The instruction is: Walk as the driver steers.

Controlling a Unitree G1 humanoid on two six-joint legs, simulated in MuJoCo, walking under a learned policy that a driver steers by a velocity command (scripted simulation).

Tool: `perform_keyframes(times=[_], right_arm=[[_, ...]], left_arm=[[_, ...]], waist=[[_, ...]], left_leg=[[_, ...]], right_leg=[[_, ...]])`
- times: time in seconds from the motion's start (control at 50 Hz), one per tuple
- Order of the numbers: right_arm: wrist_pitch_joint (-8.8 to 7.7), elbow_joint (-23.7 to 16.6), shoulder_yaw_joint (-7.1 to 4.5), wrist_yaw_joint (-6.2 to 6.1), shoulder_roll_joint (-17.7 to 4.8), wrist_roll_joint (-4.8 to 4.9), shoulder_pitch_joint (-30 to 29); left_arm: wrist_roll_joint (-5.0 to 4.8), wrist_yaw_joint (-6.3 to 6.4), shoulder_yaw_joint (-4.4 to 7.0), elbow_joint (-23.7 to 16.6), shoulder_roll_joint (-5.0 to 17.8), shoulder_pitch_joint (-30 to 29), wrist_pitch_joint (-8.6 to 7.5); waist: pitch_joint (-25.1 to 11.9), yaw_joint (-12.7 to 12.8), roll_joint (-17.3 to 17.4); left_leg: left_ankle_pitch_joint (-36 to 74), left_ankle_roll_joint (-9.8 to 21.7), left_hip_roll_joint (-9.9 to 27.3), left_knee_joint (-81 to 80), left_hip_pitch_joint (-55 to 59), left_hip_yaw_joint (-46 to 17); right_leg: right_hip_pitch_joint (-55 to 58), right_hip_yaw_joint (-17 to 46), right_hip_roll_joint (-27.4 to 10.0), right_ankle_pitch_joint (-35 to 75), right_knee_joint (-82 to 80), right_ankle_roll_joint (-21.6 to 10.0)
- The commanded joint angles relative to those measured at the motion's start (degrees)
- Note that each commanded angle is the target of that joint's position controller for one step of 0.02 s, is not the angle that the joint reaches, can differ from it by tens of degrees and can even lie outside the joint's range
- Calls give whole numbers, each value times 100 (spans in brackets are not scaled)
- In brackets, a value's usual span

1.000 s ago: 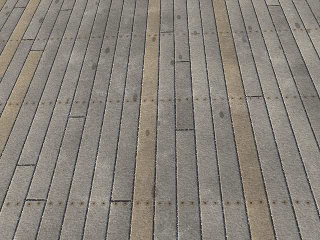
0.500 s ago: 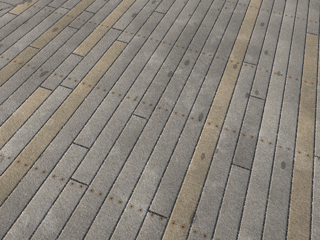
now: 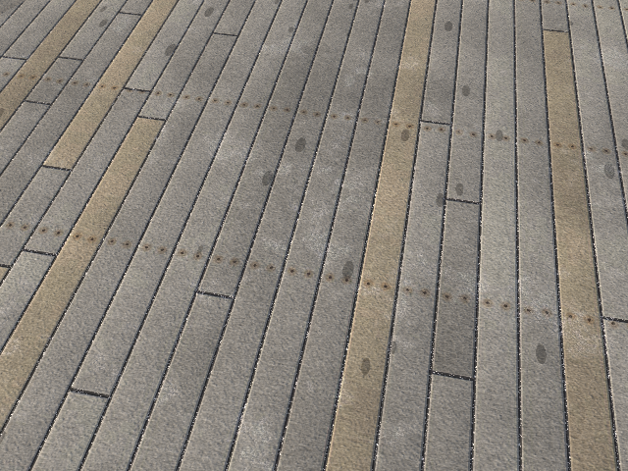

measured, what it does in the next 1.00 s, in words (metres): walks ahead, turning right: left foot, then right foot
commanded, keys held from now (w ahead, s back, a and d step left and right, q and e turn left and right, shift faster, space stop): e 0.82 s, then no key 0.18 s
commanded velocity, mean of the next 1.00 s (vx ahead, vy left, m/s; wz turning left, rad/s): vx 0.08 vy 0.00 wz -0.53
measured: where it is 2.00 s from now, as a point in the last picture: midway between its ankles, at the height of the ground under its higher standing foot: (421, 467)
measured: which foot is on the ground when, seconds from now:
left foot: up 0.00-0.34, down 0.36-0.80, up 0.82-1.00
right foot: down 0.00-0.36, up 0.38-0.80, down 0.82-1.00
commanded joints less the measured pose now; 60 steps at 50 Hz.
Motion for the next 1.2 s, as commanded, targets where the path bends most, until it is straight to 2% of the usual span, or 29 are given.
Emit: perform_keyframes(times=[0.02,0.06,0.14,0.26,0.3,0.34,0.36,0.38,0.4,0.42,0.44,0.46,0.5,0.54,0.62,0.72,0.76,0.78,0.8,0.82,0.84,0.86,0.88,0.9,0.94,1.0,1.04,1.08,1.2], right_arm=[[160,-319,-117,-23,-545,-62,462],[244,-401,-94,-34,-476,-29,359],[327,-649,-78,-54,-474,8,-313],[290,-893,-75,-116,-642,98,-969],[231,-857,-90,-155,-733,128,-765],[134,-722,-118,-220,-814,101,-173],[64,-678,-186,-288,-1091,30,261],[148,-823,-295,-333,-1645,67,140],[276,-755,-281,-284,-1312,205,347],[327,-828,-192,-264,-950,193,237],[363,-873,-137,-270,-711,170,-42],[403,-918,-118,-290,-670,128,-282],[409,-914,-167,-297,-764,49,-398],[385,-878,-205,-271,-782,34,-275],[406,-797,-292,-244,-875,33,-104],[471,-764,-416,-144,-1082,-11,-144],[514,-739,-462,-127,-1173,30,-153],[546,-725,-478,-126,-1183,75,-171],[575,-647,-488,-114,-1107,72,47],[623,-710,-419,-62,-732,25,293],[704,-1136,-352,-169,-621,40,-244],[758,-1093,-374,-203,-775,57,-489],[769,-983,-388,-165,-741,148,-343],[733,-815,-412,-130,-771,176,-124],[717,-585,-455,-79,-834,52,199],[766,-552,-414,-39,-661,116,106],[767,-565,-388,-1,-631,47,-39],[728,-600,-394,60,-664,-5,-269],[451,-540,-335,92,-515,20,-411]], left_arm=[[-33,21,142,-183,668,304,-172],[-21,24,177,-187,815,295,-174],[-59,87,190,-181,803,498,-24],[33,214,261,-229,876,759,207],[72,231,291,-327,922,562,246],[12,225,296,-465,941,113,229],[-90,200,231,-611,738,57,176],[-171,214,140,-723,296,774,169],[49,272,227,-545,749,1040,271],[132,265,281,-441,883,857,335],[127,209,289,-431,849,571,395],[87,142,287,-486,783,411,469],[28,34,244,-510,683,389,572],[-15,-2,223,-585,648,266,601],[40,-58,149,-763,536,-117,660],[-2,-132,63,-969,461,-391,639],[-10,-134,55,-988,443,-284,586],[3,-121,54,-930,424,-75,538],[38,-76,83,-859,526,96,478],[94,3,177,-927,1020,87,415],[131,30,371,-1053,1774,167,421],[141,72,325,-971,1415,250,422],[96,107,198,-982,1053,-103,417],[85,121,130,-1015,834,-485,414],[21,164,47,-1032,590,-600,348],[6,165,12,-888,534,-296,276],[34,173,41,-714,612,108,271],[83,163,39,-562,619,322,271],[100,150,88,-277,777,473,80]], waist=[[-471,-227,16],[-573,-262,-133],[-717,0,-436],[-655,339,-587],[-609,226,-660],[-602,-179,-665],[-991,-316,-155],[-1531,106,1275],[-1843,59,1148],[-1404,88,444],[-1062,99,182],[-859,157,373],[-725,163,800],[-817,108,775],[-772,-23,790],[-749,-101,967],[-789,-9,894],[-804,125,740],[-758,171,276],[-523,68,-1304],[-201,280,-1897],[-218,357,-1167],[-169,92,-963],[-184,-126,-853],[-537,-163,-938],[-666,-55,-662],[-674,162,-817],[-374,300,-958],[-75,297,-674]], left_leg=[[-70,-256,287,-385,-520,-126],[215,-399,232,-962,-495,19],[1038,-503,123,-1971,-612,123],[863,-414,-89,-2912,-867,-106],[594,-290,-188,-3489,-474,-237],[1142,-108,-212,-4750,646,-287],[2100,124,617,-5108,1709,-906],[4650,894,2313,-4952,2845,-2608],[5284,1488,2706,-4857,2676,-3217],[4856,1444,2395,-4903,2338,-2606],[4169,1231,1972,-5029,1951,-1901],[3501,1005,1633,-5212,1681,-1394],[3300,912,1257,-5327,1350,-748],[3277,987,1304,-5347,1412,-535],[2263,1100,1530,-5491,1434,-389],[1453,977,1634,-5395,1065,-60],[1552,837,1683,-5097,1010,66],[1506,637,1622,-4761,790,261],[1032,270,1464,-4209,401,523],[-628,-224,811,-2722,-602,1132],[-1750,-401,-42,-1948,-1414,653],[-1425,-369,192,-1315,-1233,116],[-910,-318,221,-1217,-1073,-1],[-470,-297,240,-1316,-901,-8],[-167,-324,131,-1087,-682,141],[-159,-371,122,-1414,-633,107],[-188,-354,126,-1844,-748,171],[-260,-293,105,-2272,-911,195],[-484,-33,12,-3337,-352,271]], right_leg=[[547,1740,-1695,3944,-1105,-1032],[409,1442,-1463,4373,-1047,-928],[611,1373,-1154,4258,-768,-465],[1403,2149,-1305,3896,-169,-321],[1411,2479,-1297,3709,99,-240],[994,2613,-988,3106,579,56],[535,2346,-710,2236,1445,309],[-538,1245,236,-1683,2827,584],[-903,739,218,-3223,3765,621],[-1038,821,-47,-2819,4235,677],[-1045,771,-213,-2378,4297,762],[-1023,722,-338,-2072,4223,844],[-888,528,-349,-1683,4239,990],[-871,458,-352,-1604,4032,1031],[-848,310,-589,-1576,3206,972],[-7,-73,-689,-1696,1813,730],[367,-201,-650,-1457,1094,601],[804,-255,-573,-1065,417,502],[1223,130,-618,-716,-310,411],[1448,2106,-1932,-700,-1350,128],[751,3504,-3062,695,-1415,-747],[651,2992,-2820,852,-1290,-904],[508,2401,-2409,847,-1233,-755],[539,1950,-1993,866,-1192,-508],[912,1525,-1703,1927,-996,-442],[1329,1523,-1784,2186,-946,-475],[1610,1846,-1816,174,-1312,-560],[1620,2250,-1889,-1635,-1710,-626],[1264,2449,-1990,-1968,-1812,-774]])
